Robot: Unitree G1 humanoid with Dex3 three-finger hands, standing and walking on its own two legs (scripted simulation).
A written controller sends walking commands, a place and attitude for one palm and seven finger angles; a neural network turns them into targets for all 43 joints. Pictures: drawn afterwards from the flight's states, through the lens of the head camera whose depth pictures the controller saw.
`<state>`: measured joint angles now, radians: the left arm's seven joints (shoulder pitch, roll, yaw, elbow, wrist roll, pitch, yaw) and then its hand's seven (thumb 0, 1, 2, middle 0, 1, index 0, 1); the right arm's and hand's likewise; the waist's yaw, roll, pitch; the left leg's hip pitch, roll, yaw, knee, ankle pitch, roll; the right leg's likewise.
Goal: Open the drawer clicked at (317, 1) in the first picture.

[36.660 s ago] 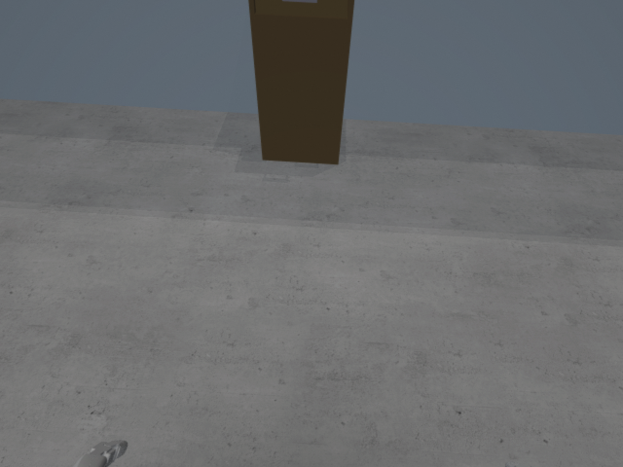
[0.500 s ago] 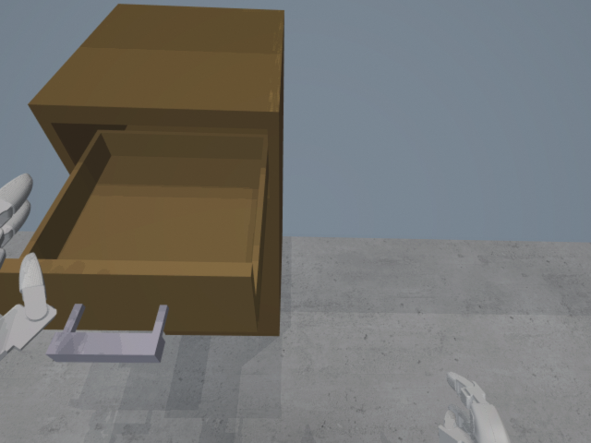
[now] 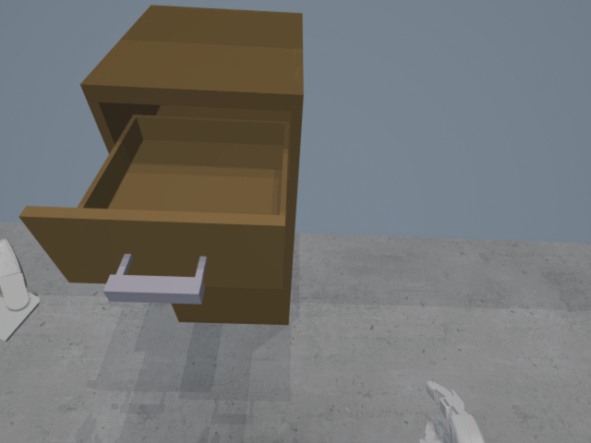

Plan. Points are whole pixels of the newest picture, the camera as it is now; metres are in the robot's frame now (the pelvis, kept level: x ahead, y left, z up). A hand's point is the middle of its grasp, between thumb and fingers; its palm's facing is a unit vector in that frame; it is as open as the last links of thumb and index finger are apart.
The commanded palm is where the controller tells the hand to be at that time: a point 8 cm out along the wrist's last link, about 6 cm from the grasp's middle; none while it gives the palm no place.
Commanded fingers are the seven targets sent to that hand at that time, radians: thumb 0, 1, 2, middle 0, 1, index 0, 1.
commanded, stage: step back with the hand held close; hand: left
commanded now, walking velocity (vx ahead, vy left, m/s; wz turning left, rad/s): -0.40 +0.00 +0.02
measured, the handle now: (160, 275) +0.33 +0.22 +0.04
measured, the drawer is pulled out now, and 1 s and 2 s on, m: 0.29 0.29 0.29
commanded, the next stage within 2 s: stop stepping back and stand still in 0.32 s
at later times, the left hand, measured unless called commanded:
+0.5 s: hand out of the picture +0.05 +0.22 +0.21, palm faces +0.32 -0.82 -0.48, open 7.4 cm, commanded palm -0.01 +0.27 +0.22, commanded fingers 0.00 0.90 0.90 -0.20 -0.30 -0.20 -0.30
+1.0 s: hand out of the picture -0.04 +0.20 +0.22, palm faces +0.39 -0.80 -0.46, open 7.4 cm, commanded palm -0.10 +0.25 +0.22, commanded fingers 0.00 0.90 0.90 -0.20 -0.30 -0.20 -0.30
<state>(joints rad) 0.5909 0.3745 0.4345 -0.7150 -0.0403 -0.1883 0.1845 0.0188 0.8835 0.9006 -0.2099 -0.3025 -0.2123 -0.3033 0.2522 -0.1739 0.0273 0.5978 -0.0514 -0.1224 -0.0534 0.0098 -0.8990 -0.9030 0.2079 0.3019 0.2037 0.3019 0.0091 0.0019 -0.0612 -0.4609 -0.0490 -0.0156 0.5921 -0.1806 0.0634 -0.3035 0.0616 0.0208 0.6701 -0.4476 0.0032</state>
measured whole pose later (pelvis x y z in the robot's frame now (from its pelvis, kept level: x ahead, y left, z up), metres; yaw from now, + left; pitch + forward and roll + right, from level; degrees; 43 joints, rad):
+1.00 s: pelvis -0.23 -0.03 +0.01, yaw +1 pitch +0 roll +1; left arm 0.62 0.45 0.43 -0.70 -0.03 -0.19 0.16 0.02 0.88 0.90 -0.21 -0.30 -0.21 -0.30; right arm 0.29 -0.22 -0.02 0.63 -0.01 -0.14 -0.06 0.01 -0.90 -0.90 0.20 0.30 0.20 0.30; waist -0.05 -0.06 -0.05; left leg -0.21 0.02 0.04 0.50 -0.29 0.00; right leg -0.47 0.03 -0.07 0.88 -0.42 0.00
